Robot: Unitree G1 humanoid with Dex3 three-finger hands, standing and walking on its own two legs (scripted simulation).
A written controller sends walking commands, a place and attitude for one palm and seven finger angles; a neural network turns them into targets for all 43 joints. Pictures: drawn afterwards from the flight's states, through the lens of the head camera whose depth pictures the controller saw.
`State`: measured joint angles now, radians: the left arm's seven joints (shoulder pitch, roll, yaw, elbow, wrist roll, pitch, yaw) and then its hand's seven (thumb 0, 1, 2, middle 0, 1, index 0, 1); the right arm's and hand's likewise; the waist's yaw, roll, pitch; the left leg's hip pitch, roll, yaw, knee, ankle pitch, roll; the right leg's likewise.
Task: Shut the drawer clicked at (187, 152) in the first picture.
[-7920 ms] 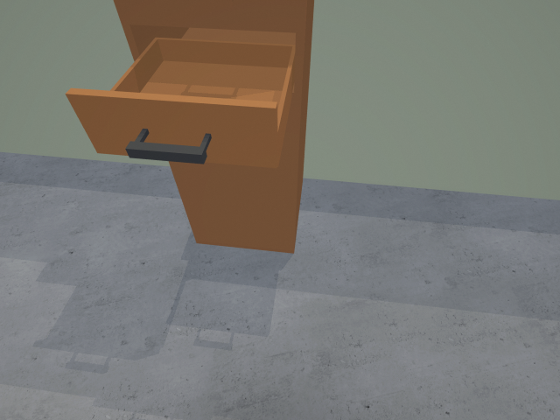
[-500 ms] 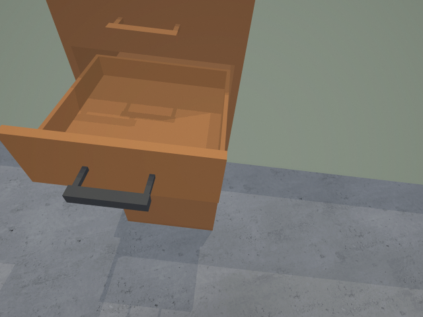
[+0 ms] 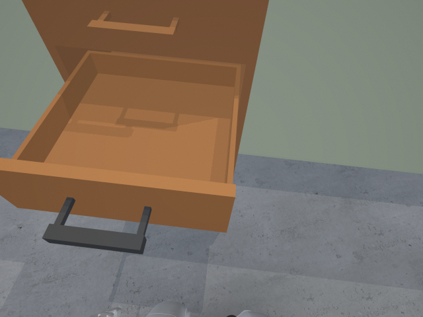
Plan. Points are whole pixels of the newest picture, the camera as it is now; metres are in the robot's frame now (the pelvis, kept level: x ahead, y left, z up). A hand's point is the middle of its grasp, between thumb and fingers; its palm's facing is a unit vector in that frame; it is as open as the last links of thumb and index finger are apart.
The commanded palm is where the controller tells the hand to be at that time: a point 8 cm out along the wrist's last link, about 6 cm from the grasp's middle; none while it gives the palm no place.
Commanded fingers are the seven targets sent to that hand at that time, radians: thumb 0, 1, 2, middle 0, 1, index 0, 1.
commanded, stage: come to a stop and stand still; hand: left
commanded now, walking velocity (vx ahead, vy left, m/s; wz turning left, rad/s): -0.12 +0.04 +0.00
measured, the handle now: (101, 224) +0.24 +0.19 +0.08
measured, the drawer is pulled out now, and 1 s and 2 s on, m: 0.30 0.30 0.30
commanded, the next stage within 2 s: look again from close up in 0.74 s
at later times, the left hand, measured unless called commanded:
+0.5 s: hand out of the picture -0.02 +0.24 -0.17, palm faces +0.02 -0.97 -0.23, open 7.4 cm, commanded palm none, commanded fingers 0.00 0.90 0.90 -0.20 -0.30 -0.20 -0.30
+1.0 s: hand out of the picture -0.04 +0.23 -0.17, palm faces -0.05 -0.98 -0.20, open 7.4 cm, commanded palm none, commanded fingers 0.00 0.90 0.90 -0.20 -0.30 -0.20 -0.30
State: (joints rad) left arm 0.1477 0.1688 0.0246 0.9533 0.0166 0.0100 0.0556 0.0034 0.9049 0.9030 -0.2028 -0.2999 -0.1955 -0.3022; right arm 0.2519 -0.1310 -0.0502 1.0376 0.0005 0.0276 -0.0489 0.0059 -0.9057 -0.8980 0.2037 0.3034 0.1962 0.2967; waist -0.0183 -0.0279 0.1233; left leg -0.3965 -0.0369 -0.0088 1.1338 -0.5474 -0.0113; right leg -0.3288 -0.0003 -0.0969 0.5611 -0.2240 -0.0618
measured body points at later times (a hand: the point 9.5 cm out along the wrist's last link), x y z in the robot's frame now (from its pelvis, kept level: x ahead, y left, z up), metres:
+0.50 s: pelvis -0.03 +0.05 +0.00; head +0.00 +0.05 +0.45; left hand -0.02 +0.29 -0.15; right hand +0.05 -0.17 -0.15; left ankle +0.00 +0.17 -0.73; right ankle -0.08 -0.07 -0.73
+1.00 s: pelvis -0.05 +0.06 +0.00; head -0.04 +0.06 +0.45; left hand -0.04 +0.28 -0.16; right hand -0.08 -0.17 -0.16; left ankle +0.00 +0.17 -0.73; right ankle -0.08 -0.07 -0.73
